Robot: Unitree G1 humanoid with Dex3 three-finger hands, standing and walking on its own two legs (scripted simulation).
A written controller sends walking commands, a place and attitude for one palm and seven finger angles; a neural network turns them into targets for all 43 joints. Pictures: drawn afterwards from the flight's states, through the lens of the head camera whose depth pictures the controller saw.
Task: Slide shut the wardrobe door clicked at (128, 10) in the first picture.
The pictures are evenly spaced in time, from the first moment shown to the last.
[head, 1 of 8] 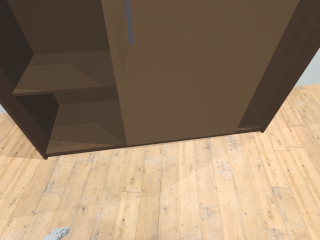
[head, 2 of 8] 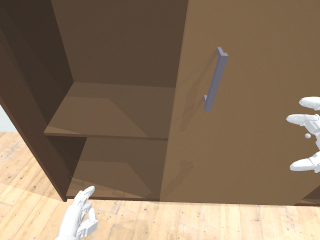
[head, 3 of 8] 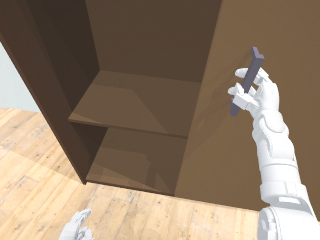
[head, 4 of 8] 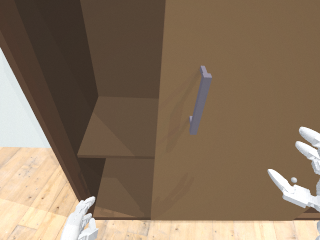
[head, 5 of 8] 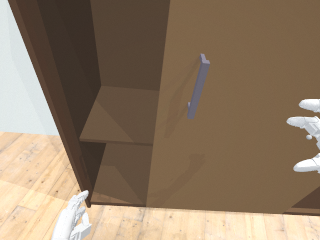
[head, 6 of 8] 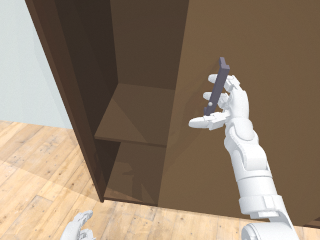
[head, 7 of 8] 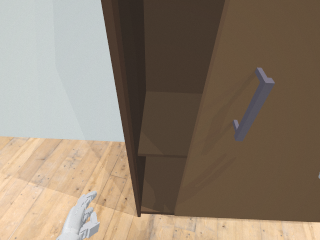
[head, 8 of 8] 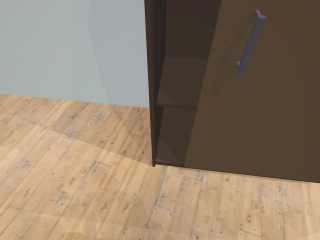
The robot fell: no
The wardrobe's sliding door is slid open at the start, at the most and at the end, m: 0.58 0.58 0.20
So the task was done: no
